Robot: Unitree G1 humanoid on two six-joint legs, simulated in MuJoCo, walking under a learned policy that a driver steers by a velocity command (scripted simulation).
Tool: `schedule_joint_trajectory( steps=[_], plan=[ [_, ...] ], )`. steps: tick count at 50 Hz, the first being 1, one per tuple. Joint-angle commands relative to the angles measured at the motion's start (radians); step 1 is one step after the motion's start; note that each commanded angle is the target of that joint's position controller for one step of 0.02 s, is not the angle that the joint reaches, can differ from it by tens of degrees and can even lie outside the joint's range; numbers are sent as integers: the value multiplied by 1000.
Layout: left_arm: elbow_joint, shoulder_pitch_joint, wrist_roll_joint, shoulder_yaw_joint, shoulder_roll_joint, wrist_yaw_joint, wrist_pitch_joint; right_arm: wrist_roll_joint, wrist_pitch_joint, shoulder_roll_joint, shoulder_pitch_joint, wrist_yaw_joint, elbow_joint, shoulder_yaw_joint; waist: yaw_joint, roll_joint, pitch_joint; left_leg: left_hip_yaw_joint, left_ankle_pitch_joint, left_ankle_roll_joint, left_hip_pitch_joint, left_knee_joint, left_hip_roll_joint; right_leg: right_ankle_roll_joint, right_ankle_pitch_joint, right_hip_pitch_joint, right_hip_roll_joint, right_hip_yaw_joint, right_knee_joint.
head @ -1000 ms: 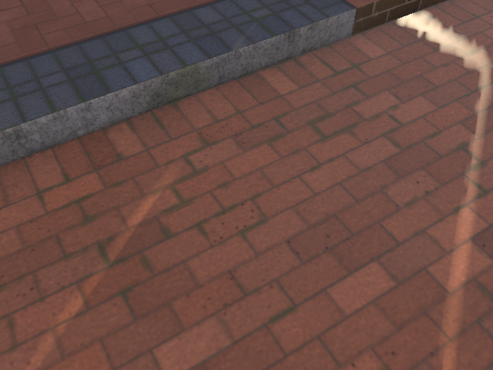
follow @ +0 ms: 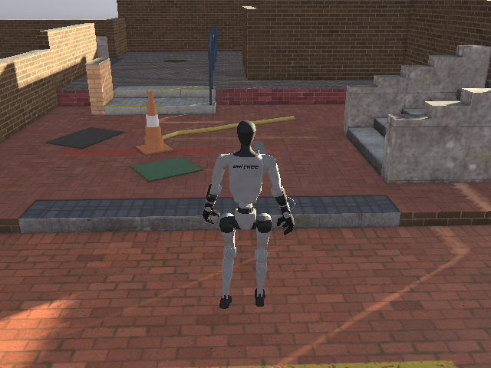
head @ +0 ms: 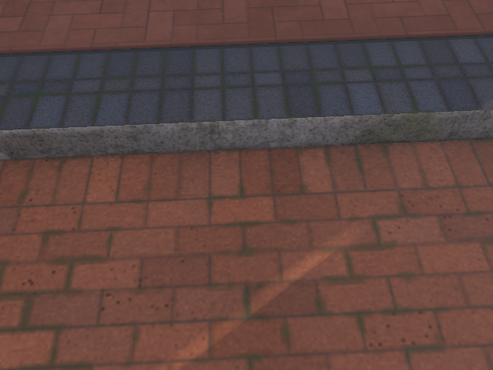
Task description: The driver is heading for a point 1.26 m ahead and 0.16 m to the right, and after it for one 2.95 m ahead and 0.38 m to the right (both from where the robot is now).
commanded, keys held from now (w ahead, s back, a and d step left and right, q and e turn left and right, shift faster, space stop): no key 0.86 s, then w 0.14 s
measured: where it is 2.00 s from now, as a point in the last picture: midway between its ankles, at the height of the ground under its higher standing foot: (267, 295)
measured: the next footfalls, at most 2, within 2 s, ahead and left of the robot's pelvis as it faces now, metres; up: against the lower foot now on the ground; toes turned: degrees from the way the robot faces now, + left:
left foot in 0.22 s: +0.10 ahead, +0.14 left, +0.00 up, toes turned +0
left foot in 1.66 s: +0.57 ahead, +0.11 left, +0.00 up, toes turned +3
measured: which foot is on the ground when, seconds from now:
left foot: up 0.00-0.20, down 0.22-1.00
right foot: down 0.00-1.00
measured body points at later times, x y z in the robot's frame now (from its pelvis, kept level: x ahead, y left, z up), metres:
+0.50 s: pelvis +0.07 +0.03 +0.00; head +0.08 +0.03 +0.45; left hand +0.14 +0.29 -0.14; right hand +0.19 -0.20 -0.12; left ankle +0.06 +0.14 -0.73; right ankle +0.10 -0.10 -0.73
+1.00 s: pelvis +0.10 +0.03 +0.00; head +0.10 +0.02 +0.45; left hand +0.14 +0.28 -0.15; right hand +0.14 -0.23 -0.14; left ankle +0.06 +0.13 -0.73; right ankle +0.09 -0.09 -0.72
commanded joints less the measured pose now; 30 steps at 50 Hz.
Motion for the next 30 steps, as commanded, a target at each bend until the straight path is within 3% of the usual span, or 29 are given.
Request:
schedule_joint_trajectory(
  steps=[1,4,7,9,10,11,12,13,14,17,18,20,30],
  plan=[
    [-28,-12,7,21,103,-3,-13,-7,3,8,145,-8,-33,5,-40,-119,-150,24,40,-9,86,-178,49,-221,368,68,-236,163,-157],
    [-15,-3,-11,35,148,3,1,-13,1,-4,81,-1,-59,14,-19,-126,-211,39,130,-4,160,-365,68,-233,340,104,-267,159,-153],
    [-10,5,-26,36,163,6,28,-10,14,-39,41,8,-69,7,-10,-127,-190,65,200,18,234,-517,51,-204,-31,80,-259,175,-161],
    [-3,10,-34,23,133,5,38,-21,17,-39,38,10,-67,3,-26,-119,-146,90,260,56,335,-672,28,-147,-219,9,-222,167,-130],
    [13,44,-32,8,98,3,38,-31,16,-50,31,8,-81,2,-30,-100,-128,46,292,84,379,-753,59,-87,-289,-25,-192,157,-102],
    [9,67,-17,-6,58,-2,33,-45,15,-108,34,0,-101,-5,-5,11,-132,-118,354,132,415,-825,200,-14,-340,-71,-126,92,26],
    [8,118,-15,-8,28,0,28,-46,14,-133,-29,1,-99,-7,73,207,-113,-199,242,211,241,-891,274,36,-330,7,-39,-12,77],
    [19,86,-7,2,80,7,31,-42,1,-67,-81,9,-117,7,49,172,-72,-180,106,207,151,-924,230,51,-256,89,-47,16,91],
    [25,74,-6,5,85,8,33,-45,-12,-33,-91,15,-106,17,51,159,-60,-133,52,163,143,-908,181,53,-183,118,-48,17,70],
    [64,110,-7,10,103,15,43,-35,-35,-33,-62,22,-83,18,47,103,-44,-70,122,104,142,-863,121,56,-108,163,-77,37,42],
    [76,112,-13,12,108,14,42,-31,-36,-31,-41,22,-76,18,38,53,-34,-53,156,98,157,-844,106,51,-114,154,-77,37,38],
    [94,106,-15,10,94,13,38,-26,-38,-39,-21,20,-64,14,30,8,-45,-35,237,101,199,-805,94,47,-94,149,-77,38,37],
    [175,104,-25,16,91,27,54,-21,-35,-18,-4,19,-18,8,29,-26,-86,5,452,104,262,-757,69,47,14,206,-85,45,68]
  ],
)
